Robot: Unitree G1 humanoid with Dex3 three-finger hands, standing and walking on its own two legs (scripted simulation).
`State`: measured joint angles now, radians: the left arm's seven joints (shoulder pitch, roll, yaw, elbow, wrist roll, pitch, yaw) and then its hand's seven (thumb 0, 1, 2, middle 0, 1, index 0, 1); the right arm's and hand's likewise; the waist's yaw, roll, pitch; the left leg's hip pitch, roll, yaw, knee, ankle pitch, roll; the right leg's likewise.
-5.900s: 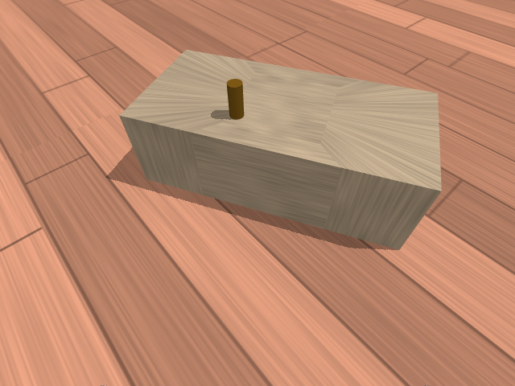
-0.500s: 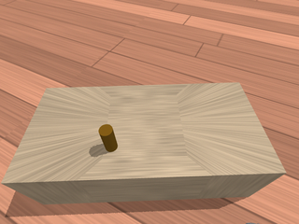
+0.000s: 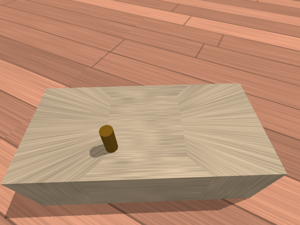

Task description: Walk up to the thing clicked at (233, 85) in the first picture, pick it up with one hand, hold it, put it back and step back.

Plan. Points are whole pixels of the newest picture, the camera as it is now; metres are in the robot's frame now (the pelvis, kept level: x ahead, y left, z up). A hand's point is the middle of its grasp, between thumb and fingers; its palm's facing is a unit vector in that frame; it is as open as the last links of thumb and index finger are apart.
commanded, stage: stand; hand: left
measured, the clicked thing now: (109, 139) +0.50 +0.21 -0.29
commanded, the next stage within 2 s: go down in 0.60 s
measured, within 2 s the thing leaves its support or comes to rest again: neither
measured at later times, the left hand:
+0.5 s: hand out of the picture +0.07 +0.26 -0.16, palm faces -0.03 -0.94 -0.35, open 7.4 cm
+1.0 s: hand (70, 216) +0.16 +0.25 -0.14, palm faces +0.04 -0.94 -0.33, open 12.3 cm
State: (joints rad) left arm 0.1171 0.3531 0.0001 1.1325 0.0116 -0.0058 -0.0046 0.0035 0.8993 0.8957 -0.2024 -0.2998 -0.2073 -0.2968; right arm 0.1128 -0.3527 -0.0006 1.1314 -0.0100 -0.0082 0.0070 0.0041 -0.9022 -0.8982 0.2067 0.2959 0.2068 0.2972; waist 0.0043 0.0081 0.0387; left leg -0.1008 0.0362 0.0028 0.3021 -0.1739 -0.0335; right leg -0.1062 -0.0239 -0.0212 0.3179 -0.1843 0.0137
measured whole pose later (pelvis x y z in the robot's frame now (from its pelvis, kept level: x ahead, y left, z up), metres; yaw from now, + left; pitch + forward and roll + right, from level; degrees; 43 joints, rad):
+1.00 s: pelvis -0.01 +0.01 -0.02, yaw +0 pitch +6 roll +0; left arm 0.01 0.32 0.10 0.83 0.01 0.17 -0.02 0.00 0.36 0.37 -0.06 -0.06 -0.07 -0.07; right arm 0.07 -0.30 -0.12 0.79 0.05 -0.09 -0.03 0.01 -0.30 -0.38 0.07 0.09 0.08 0.09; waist -0.01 0.03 -0.01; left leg -0.38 0.03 0.00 0.56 -0.27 -0.02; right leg -0.38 -0.03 -0.02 0.55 -0.27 0.02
